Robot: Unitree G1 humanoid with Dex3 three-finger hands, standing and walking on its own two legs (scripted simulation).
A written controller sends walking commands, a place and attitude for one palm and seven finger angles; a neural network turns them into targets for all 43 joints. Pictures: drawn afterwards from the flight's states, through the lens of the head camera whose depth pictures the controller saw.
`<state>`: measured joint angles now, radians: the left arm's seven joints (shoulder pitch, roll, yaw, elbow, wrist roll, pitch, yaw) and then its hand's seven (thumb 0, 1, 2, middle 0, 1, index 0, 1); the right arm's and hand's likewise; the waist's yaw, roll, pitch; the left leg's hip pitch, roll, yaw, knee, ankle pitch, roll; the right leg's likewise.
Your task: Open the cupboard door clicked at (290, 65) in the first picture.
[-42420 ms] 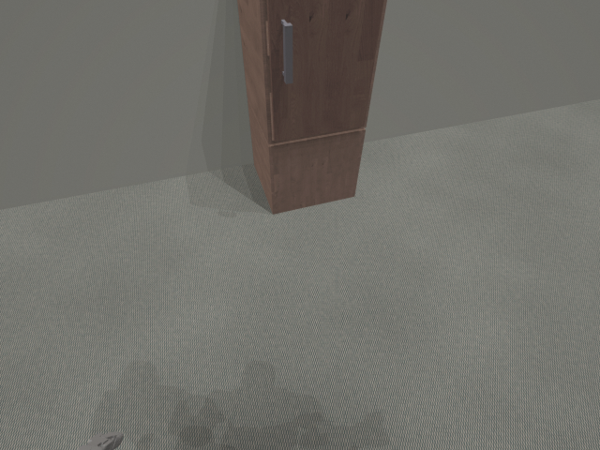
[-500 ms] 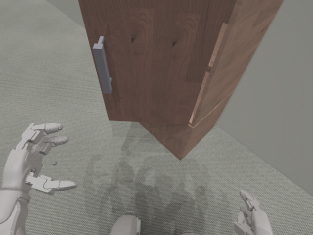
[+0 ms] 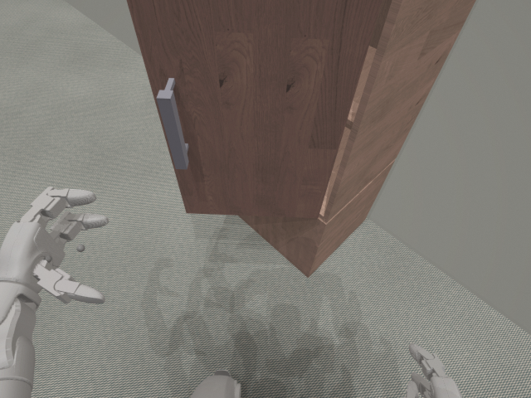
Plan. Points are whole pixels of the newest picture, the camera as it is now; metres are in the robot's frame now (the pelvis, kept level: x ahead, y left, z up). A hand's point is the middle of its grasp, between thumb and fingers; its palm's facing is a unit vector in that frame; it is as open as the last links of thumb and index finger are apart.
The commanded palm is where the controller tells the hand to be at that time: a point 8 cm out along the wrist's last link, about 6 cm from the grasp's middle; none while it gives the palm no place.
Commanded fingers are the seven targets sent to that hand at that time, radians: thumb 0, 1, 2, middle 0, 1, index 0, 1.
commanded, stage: raise the hand with hooked fingers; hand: left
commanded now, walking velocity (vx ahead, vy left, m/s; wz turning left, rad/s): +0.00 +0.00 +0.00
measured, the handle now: (176, 126) +0.58 +0.22 +0.05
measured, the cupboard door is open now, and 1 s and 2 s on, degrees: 44 44 44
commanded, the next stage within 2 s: move the hooked fingers beside the handle in 0.42 s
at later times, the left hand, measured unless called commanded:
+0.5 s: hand (96, 248) +0.29 +0.26 +0.07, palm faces +0.06 -1.00 +0.00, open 14.0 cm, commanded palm +0.27 +0.30 +0.07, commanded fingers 0.00 -0.50 0.30 -0.30 -1.20 -0.30 -1.20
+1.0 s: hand (117, 203) +0.38 +0.26 +0.07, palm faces +0.04 -1.00 +0.02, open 14.0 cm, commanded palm +0.35 +0.31 +0.07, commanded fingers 0.00 -0.50 0.30 -0.30 -1.20 -0.30 -1.20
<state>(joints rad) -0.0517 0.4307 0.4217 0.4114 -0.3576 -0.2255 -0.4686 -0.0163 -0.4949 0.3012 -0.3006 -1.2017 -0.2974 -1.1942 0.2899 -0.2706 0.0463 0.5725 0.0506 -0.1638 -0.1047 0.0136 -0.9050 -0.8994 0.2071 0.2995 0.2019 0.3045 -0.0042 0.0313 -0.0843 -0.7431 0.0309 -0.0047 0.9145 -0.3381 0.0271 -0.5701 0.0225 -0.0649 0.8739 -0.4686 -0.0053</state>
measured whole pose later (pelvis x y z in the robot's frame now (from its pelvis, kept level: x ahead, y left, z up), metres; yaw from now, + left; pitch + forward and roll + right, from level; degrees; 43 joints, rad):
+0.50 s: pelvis +0.00 -0.02 +0.00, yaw -1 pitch +10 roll -2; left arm -0.05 0.39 0.43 0.45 -0.37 -0.27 -0.47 -0.02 -0.50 0.30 -0.30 -1.20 -0.30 -1.20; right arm 0.27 -0.27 0.04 0.56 0.05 -0.14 -0.09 0.01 -0.91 -0.90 0.21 0.30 0.20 0.30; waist 0.00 0.03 -0.10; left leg -0.75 0.05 0.00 0.93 -0.35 0.01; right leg -0.59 0.04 -0.06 0.91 -0.49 -0.02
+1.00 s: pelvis +0.00 -0.01 -0.01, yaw -1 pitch +12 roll -3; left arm -0.39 0.46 0.44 0.74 -0.29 -0.29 -0.44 -0.02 -0.50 0.30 -0.30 -1.20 -0.30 -1.20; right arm 0.31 -0.27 0.04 0.60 0.04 -0.10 -0.09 0.01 -0.91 -0.90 0.21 0.30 0.20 0.30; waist -0.04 0.02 -0.09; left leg -0.83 0.05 0.01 0.97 -0.36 0.02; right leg -0.67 0.04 -0.05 0.94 -0.49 -0.01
